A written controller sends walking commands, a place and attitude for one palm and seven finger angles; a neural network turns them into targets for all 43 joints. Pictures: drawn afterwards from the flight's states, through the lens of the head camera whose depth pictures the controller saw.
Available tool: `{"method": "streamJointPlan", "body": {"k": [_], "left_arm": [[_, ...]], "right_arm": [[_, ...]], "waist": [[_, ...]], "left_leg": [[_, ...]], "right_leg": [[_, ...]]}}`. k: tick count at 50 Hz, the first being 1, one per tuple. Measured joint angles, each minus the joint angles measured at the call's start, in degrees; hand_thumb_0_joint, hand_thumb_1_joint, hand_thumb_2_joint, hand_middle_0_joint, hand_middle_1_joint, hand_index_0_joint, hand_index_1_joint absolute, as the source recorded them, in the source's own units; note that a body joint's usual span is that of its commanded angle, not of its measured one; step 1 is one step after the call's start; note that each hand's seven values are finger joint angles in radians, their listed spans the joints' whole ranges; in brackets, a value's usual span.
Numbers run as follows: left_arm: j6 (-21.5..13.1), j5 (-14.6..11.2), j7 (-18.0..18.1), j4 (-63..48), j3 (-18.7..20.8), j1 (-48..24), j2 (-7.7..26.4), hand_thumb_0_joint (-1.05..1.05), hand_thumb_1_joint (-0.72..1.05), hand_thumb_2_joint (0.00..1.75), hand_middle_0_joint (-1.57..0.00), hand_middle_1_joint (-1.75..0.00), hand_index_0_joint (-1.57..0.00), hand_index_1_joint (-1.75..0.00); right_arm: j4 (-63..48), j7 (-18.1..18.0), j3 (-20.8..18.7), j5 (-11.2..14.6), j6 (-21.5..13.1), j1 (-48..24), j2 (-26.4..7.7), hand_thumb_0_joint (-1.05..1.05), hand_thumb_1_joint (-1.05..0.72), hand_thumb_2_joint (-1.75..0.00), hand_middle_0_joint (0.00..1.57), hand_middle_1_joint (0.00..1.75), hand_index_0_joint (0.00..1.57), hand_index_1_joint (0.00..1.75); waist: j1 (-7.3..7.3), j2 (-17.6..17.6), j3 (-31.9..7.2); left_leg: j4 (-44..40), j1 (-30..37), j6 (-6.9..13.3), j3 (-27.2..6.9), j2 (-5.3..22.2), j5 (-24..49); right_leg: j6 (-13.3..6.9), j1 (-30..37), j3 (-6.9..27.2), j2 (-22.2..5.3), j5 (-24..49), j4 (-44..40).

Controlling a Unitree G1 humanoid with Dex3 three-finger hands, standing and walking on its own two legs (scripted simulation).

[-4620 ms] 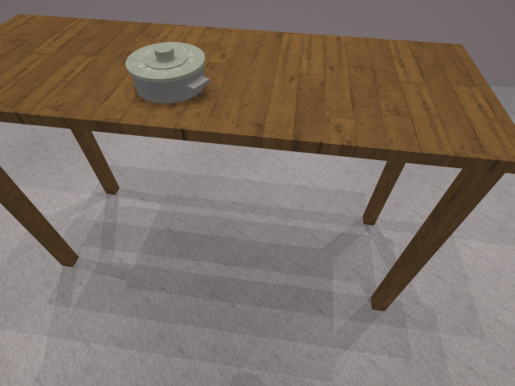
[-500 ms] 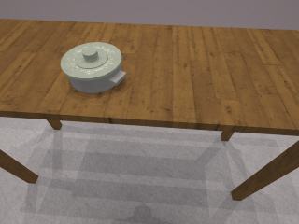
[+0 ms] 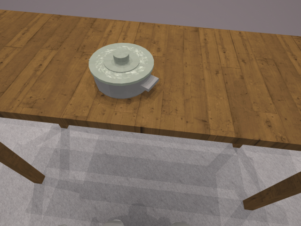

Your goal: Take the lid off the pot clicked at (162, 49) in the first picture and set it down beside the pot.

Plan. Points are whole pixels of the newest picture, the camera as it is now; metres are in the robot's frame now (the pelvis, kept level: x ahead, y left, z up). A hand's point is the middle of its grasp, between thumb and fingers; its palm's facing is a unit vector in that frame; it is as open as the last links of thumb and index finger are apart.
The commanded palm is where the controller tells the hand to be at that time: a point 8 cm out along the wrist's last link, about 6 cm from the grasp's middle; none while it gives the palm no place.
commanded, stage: come to a stop and stand still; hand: left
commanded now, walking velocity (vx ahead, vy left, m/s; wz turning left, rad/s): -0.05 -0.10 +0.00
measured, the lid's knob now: (121, 55) +0.50 +0.12 +0.17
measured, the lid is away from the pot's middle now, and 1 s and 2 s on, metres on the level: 0.00 0.00 0.00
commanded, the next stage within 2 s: look again from close up in 1.04 s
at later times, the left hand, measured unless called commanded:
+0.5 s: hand out of the picture +0.02 +0.20 -0.16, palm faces -0.02 -0.98 -0.19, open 7.3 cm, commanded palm none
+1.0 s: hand out of the picture -0.01 +0.25 -0.15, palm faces -0.03 -0.97 -0.23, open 7.4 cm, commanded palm none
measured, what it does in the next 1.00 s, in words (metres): steps on the spot: right foot, then left foot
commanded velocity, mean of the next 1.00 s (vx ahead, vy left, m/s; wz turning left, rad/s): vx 0.00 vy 0.00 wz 0.00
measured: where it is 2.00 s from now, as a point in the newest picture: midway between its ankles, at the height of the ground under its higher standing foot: outside the picture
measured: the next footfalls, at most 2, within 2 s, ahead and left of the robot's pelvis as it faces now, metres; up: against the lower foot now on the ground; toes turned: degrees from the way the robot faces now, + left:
right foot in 0.06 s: +0.04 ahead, -0.08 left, +0.00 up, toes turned -2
left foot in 0.34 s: +0.04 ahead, +0.14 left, +0.00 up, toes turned -1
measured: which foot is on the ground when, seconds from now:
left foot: down 0.00-0.08, up 0.10-0.32, down 0.34-1.00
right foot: up 0.00-0.04, down 0.06-1.00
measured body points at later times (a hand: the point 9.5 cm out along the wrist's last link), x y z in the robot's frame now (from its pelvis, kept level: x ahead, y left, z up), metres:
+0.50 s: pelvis -0.01 +0.03 +0.02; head +0.00 +0.03 +0.47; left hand +0.03 +0.25 -0.14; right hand +0.01 -0.21 -0.13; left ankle +0.00 +0.14 -0.72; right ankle +0.00 -0.07 -0.72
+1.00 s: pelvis -0.03 +0.07 +0.02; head -0.03 +0.06 +0.47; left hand -0.01 +0.30 -0.13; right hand -0.01 -0.16 -0.15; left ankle +0.00 +0.14 -0.72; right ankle +0.00 -0.07 -0.72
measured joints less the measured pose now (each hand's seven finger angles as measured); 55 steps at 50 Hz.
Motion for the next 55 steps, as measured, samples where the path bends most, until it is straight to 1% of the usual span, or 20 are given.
{"method": "streamJointPlan", "body": {"k": [2,3,4,5,6,8,11,13,14,16,17,18,20,22,26,30,35,41,47,55], "left_arm": [[-0.7,-0.2,-0.5,-0.6,-0.6,-0.2,-0.9,0.01,0.91,0.90,-0.19,-0.30,-0.19,-0.30],[-1.1,-0.2,-0.8,-0.9,-0.9,0.1,-1.4,0.01,0.91,0.90,-0.19,-0.30,-0.19,-0.30],[-1.5,-0.1,-0.9,-0.8,-1.2,0.3,-2.3,0.01,0.91,0.90,-0.19,-0.30,-0.19,-0.30],[-1.7,0.1,-1.0,-0.6,-1.6,0.6,-3.2,0.01,0.91,0.90,-0.19,-0.30,-0.19,-0.30],[-1.9,0.2,-1.1,-0.3,-2.0,1.0,-4.0,0.01,0.91,0.90,-0.19,-0.30,-0.19,-0.30],[-2.2,0.3,-1.2,0.2,-2.6,1.8,-5.3,0.01,0.91,0.90,-0.20,-0.30,-0.19,-0.30],[-2.2,0.3,-0.6,1.1,-2.4,2.5,-6.2,0.00,0.93,0.90,-0.20,-0.30,-0.20,-0.30],[-2.1,0.3,-0.6,1.5,-2.3,2.9,-6.0,0.00,0.94,0.90,-0.20,-0.30,-0.20,-0.30],[-2.0,0.3,-0.6,1.8,-2.4,3.2,-5.8,0.00,0.94,0.90,-0.20,-0.30,-0.20,-0.30],[-1.7,0.1,-0.6,2.5,-2.4,3.5,-5.5,0.00,0.93,0.90,-0.20,-0.30,-0.20,-0.30],[-1.5,-0.1,-0.7,2.9,-2.4,3.5,-5.5,0.00,0.93,0.90,-0.20,-0.30,-0.20,-0.30],[-1.3,-0.2,-0.6,3.5,-2.4,3.2,-5.2,0.00,0.93,0.90,-0.20,-0.30,-0.20,-0.30],[-1.3,-0.2,-0.4,4.5,-3.0,2.9,-4.9,0.01,0.92,0.90,-0.20,-0.30,-0.20,-0.30],[-1.7,-0.3,-0.1,4.8,-3.9,3.6,-4.8,0.01,0.92,0.90,-0.20,-0.30,-0.20,-0.30],[-1.6,-0.4,-0.2,5.7,-4.9,5.3,-5.5,0.01,0.92,0.90,-0.20,-0.30,-0.20,-0.30],[-1.5,-0.4,-0.1,6.1,-5.1,5.9,-6.2,0.01,0.91,0.90,-0.20,-0.30,-0.20,-0.30],[-1.6,-0.3,0.1,6.1,-4.9,6.0,-6.5,0.01,0.91,0.90,-0.20,-0.30,-0.20,-0.30],[-1.5,-0.1,0.4,6.3,-4.7,5.9,-6.4,0.01,0.91,0.90,-0.20,-0.30,-0.20,-0.30],[-1.4,0.1,0.3,6.7,-4.9,6.0,-6.5,0.01,0.91,0.90,-0.20,-0.30,-0.19,-0.30],[-1.4,0.2,0.1,7.5,-5.1,6.6,-7.0,0.01,0.91,0.90,-0.20,-0.30,-0.19,-0.30]], "right_arm": [[0.8,-0.2,0.3,0.2,0.2,0.1,0.5,0.00,-0.91,-0.90,0.20,0.30,0.20,0.30],[0.9,-0.3,0.2,0.4,0.3,0.2,0.6,0.00,-0.91,-0.90,0.20,0.30,0.20,0.30],[1.2,-0.4,-0.2,0.9,0.4,0.1,0.3,0.00,-0.92,-0.90,0.20,0.30,0.20,0.30],[1.7,-0.5,-0.6,1.2,0.7,0.0,-0.1,0.00,-0.92,-0.90,0.20,0.30,0.20,0.30],[2.1,-0.5,-0.8,1.4,1.1,0.0,-0.4,0.00,-0.92,-0.90,0.20,0.30,0.20,0.30],[3.2,-0.5,-1.1,1.6,1.7,0.0,-0.8,0.00,-0.93,-0.90,0.20,0.30,0.20,0.30],[4.6,-0.5,-1.4,1.8,1.6,0.2,-0.9,0.00,-0.92,-0.90,0.20,0.30,0.20,0.30],[5.4,-0.5,-1.4,1.9,1.4,0.5,-0.8,0.00,-0.92,-0.90,0.20,0.30,0.20,0.30],[5.7,-0.6,-1.3,1.9,1.3,0.7,-0.7,0.00,-0.92,-0.90,0.20,0.30,0.20,0.30],[6.2,-0.7,-1.1,1.9,0.7,1.4,-0.6,0.00,-0.91,-0.90,0.20,0.30,0.20,0.30],[6.6,-0.8,-1.0,1.8,0.3,1.6,-0.6,0.00,-0.91,-0.90,0.20,0.30,0.20,0.30],[7.2,-1.0,-0.8,1.7,0.2,1.7,-0.3,0.00,-0.91,-0.90,0.20,0.30,0.20,0.30],[7.9,-1.0,-0.2,1.2,0.0,2.1,0.3,0.00,-0.91,-0.90,0.20,0.30,0.20,0.30],[7.4,-0.8,-0.1,1.1,0.0,3.1,0.3,0.00,-0.91,-0.90,0.20,0.30,0.20,0.30],[5.9,-0.6,-0.2,1.0,0.5,4.2,-0.5,0.00,-0.91,-0.90,0.20,0.30,0.20,0.30],[5.3,-0.4,-0.1,0.9,0.7,4.7,-1.0,0.00,-0.91,-0.90,0.20,0.30,0.20,0.30],[5.8,-0.3,-0.1,0.8,0.5,4.9,-1.4,0.01,-0.92,-0.90,0.20,0.30,0.20,0.30],[6.6,-0.2,0.1,0.8,0.3,4.8,-1.5,0.01,-0.92,-0.90,0.20,0.30,0.20,0.30],[7.0,-0.1,0.1,0.8,0.4,4.4,-1.6,0.01,-0.93,-0.90,0.20,0.30,0.20,0.30],[7.3,-0.1,0.0,0.9,0.3,3.9,-1.5,0.01,-0.92,-0.90,0.20,0.30,0.20,0.30]], "waist": [[-0.03,0.9,-0.1],[-0.09,1.3,-0.3],[-0.26,2.4,-0.2],[-0.60,3.4,-0.2],[-0.82,3.9,-0.4],[-0.83,4.2,-0.8],[-0.51,3.7,-1.1],[-0.26,3.2,-1.3],[-0.20,2.9,-1.5],[-0.41,2.9,-1.7],[-0.60,3.1,-1.7],[-0.58,2.5,-1.3],[-0.29,1.6,-0.7],[-0.39,1.8,-0.8],[-1.36,3.4,-1.6],[-1.70,4.9,-2.0],[-1.35,5.8,-2.1],[-0.96,6.0,-1.9],[-0.82,5.8,-1.9],[-0.68,5.3,-1.6]], "left_leg": [[-1.2,1.0,-0.1,0.1,0.0,0.5],[-0.9,1.1,-0.2,0.4,0.0,0.3],[0.0,1.2,-0.3,0.3,0.4,-0.2],[1.1,1.3,0.0,-0.1,0.6,-2.3],[2.6,1.3,0.3,-0.5,0.4,-6.2],[6.7,1.1,0.6,-1.1,-0.3,-11.0],[9.5,2.0,0.5,-0.9,-0.8,-12.2],[7.2,3.8,0.5,-0.4,-0.9,-11.3],[4.3,5.2,0.5,-0.1,-0.9,-9.8],[-3.5,8.8,0.8,-0.2,-0.7,-4.4],[-6.3,10.0,1.3,-0.6,-0.3,-1.3],[-6.6,10.3,1.6,-0.6,-0.5,-0.4],[-7.0,11.0,2.0,-0.4,-0.7,-0.7],[-6.4,10.6,2.3,-0.4,-0.7,-1.2],[-4.9,9.7,3.2,-0.1,-1.1,-1.8],[-4.6,9.1,4.3,0.4,-2.0,-1.6],[-5.4,8.8,5.5,1.2,-3.4,-0.7],[-6.6,9.1,6.5,2.0,-4.6,0.4],[-7.2,9.0,7.0,2.4,-5.1,1.1],[-7.4,8.6,7.1,2.7,-5.2,1.5]], "right_leg": [[0.1,3.1,-1.3,1.2,4.0,-10.5],[-0.2,5.2,-1.3,1.6,8.5,-16.5],[-1.8,6.1,-1.4,2.3,11.7,-18.3],[-3.1,6.7,-1.7,2.7,12.4,-18.7],[-4.0,7.4,-1.7,2.9,12.3,-19.2],[-4.6,8.9,-1.4,3.0,12.7,-21.6],[-4.7,10.9,-0.7,3.3,14.7,-25.5],[-4.5,11.5,-0.4,3.5,15.9,-27.2],[-4.4,11.7,-0.3,3.6,16.2,-27.7],[-4.0,11.8,-0.5,4.3,16.4,-28.0],[-3.8,11.7,-0.9,4.7,16.3,-27.7],[-3.6,11.9,-0.9,4.5,16.3,-27.8],[-3.2,13.0,-0.7,4.3,17.2,-29.2],[-3.0,13.1,-0.7,4.3,17.8,-29.8],[-2.3,12.9,-0.4,3.9,18.1,-29.7],[-1.2,12.2,0.1,3.0,18.4,-29.3],[-0.1,11.2,0.9,1.6,18.7,-28.9],[0.8,10.9,1.7,0.5,19.1,-28.6],[1.1,10.5,2.1,-0.1,19.6,-28.7],[1.3,9.9,2.4,-0.1,20.0,-28.8]]}}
